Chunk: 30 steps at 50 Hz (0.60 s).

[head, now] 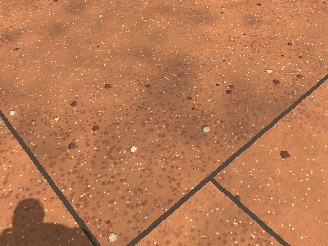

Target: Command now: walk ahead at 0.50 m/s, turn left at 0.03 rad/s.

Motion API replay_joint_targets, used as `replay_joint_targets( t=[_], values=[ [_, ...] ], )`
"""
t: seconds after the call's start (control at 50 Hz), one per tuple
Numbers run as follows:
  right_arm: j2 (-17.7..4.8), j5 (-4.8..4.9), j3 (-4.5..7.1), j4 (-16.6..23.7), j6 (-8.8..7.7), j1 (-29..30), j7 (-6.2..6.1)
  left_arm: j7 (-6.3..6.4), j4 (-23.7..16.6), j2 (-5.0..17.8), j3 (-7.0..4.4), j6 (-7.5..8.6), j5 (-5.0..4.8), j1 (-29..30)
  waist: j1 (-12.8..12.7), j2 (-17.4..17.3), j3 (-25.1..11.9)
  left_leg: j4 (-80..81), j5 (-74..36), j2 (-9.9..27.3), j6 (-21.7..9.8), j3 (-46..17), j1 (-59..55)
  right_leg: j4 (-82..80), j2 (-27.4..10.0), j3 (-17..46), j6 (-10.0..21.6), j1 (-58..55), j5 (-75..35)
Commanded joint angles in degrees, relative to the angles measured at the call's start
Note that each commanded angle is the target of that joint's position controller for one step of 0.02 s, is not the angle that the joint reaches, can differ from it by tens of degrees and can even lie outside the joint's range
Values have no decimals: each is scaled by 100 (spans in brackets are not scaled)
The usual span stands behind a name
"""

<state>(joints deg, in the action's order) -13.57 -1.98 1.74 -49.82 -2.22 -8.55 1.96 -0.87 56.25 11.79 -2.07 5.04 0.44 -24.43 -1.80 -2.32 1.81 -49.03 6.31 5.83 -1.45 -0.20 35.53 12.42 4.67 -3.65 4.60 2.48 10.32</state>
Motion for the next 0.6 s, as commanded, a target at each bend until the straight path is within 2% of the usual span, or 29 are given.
replay_joint_targets(
  t=[0.02, 0.08, 0.14, 0.16, 0.18, 0.2, 0.22, 0.24, 0.26, 0.28, 0.3, 0.34, 0.4, 0.44, 0.5, 0.6],
  values=[
    [-145, 40, -37, 456, -60, 624, 20, 21, -193, 773, -137, 91, -9, -163, -27, 628, 291, 845, -544, -120, 60, 304, -168, -593, -1399, 737, 652, 351, -1628],
    [-216, 58, -36, 579, -77, 1001, -3, 52, -89, 818, -139, 66, 27, -373, -129, 655, 314, 1341, -497, -227, -21, 354, -297, -402, -1574, 747, 636, -72, -1934],
    [-334, 48, 13, 630, -125, 989, -36, 107, -22, 908, -164, 24, 70, -326, -17, 688, 303, 1703, 50, -347, -230, 349, -595, -11, -1796, 787, 568, -486, -2542],
    [-386, 35, 49, 553, -155, 717, -60, 123, -15, 945, -173, 8, 76, -246, 128, 693, 184, 1876, 264, -472, -321, 386, -1006, 348, -1793, 733, 502, -540, -3129],
    [-445, 8, 102, 339, -201, 95, -96, 127, -5, 961, -175, -18, 63, -164, 412, 599, -119, 2222, 249, -653, -436, 478, -1788, 1102, -1658, 582, 416, -496, -3692],
    [-649, -66, 197, 12, -269, -848, -157, 122, -25, 859, -136, -28, 51, -174, 745, 367, -675, 2375, 208, -566, -614, 335, -3068, 2229, -1381, 355, 298, 0, -3425],
    [-1170, -223, 331, -94, -320, -1766, -238, 89, -271, 484, -16, -12, -77, -269, 974, -406, -1466, 2544, 821, 933, -1031, -1431, -4740, 4077, -957, 89, 99, 1509, -1496],
    [-1518, -126, 433, -134, -248, -1875, -206, 100, -270, 249, 8, -37, -150, -803, 748, -1303, -1885, 3251, 997, 2056, -1574, -3587, -5381, 5584, -100, 85, 9, 2991, 2140],
    [-1102, 51, 357, -77, -195, -1415, -178, 139, -215, 812, -150, -102, -5, -334, 644, -327, -1170, 3363, 1441, 1728, -1378, -3170, -4689, 5899, -472, 664, 99, 3352, 1754],
    [-745, 77, 256, 15, -214, -868, -160, 90, -300, 718, -150, -78, -7, 1, 458, -159, -473, 3584, 1257, 1487, -1191, -2332, -3853, 5725, -690, 722, 115, 3334, 1195],
    [-501, 63, 196, 40, -257, -590, -146, 62, -287, 584, -133, -92, -14, 120, 319, -88, -202, 3832, 896, 1219, -972, -1730, -3308, 5456, -861, 706, 100, 3111, 847],
    [-308, 92, 135, -55, -340, -537, -198, -16, -205, 468, -138, -243, 117, 15, 94, -254, -12, 4074, 269, 867, -693, -913, -2771, 5212, -986, 665, -13, 2746, 575],
    [-419, 145, 165, -216, -478, -859, -225, -96, -298, 384, -166, -383, 116, 271, 11, -152, 39, 4195, -546, 791, -647, -296, -2815, 5180, -1004, 589, -102, 3013, 158],
    [-433, 136, 172, -287, -492, -1051, -243, -123, -427, 370, -174, -426, 108, 661, 58, -123, 143, 4252, -755, 755, -607, 20, -2942, 5043, -1055, 550, -153, 3436, -229],
    [-385, 121, 149, -394, -475, -1313, -270, -153, -638, 343, -160, -433, 96, 1235, 148, -104, 293, 4260, -1131, 678, -543, 415, -3111, 4486, -1030, 434, -205, 3791, -752],
    [-442, 111, 138, -566, -441, -1687, -349, -205, -986, 205, -42, -406, 123, 2148, 357, -112, 456, 4092, -2027, 718, -465, 971, -3568, 3068, -882, -112, -113, 3618, -1127]
  ],
)
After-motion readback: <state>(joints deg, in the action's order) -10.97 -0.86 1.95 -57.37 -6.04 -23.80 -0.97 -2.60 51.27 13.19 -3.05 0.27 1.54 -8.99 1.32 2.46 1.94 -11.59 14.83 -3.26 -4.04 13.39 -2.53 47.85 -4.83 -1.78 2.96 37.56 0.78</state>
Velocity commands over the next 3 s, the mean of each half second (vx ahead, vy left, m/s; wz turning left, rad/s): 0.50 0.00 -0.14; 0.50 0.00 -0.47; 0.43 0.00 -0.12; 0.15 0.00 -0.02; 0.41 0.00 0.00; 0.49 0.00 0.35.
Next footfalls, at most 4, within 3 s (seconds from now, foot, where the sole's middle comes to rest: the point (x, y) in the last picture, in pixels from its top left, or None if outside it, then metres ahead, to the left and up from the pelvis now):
0.20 left None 0.27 0.13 -0.78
0.78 right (197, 240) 0.52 -0.07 -0.78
1.32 left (189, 164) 0.88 -0.04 -0.78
1.76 right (231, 171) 0.84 -0.24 -0.78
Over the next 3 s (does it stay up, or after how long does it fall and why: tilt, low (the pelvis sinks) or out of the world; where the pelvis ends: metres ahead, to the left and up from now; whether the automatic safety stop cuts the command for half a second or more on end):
stays up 1.25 -0.32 -0.02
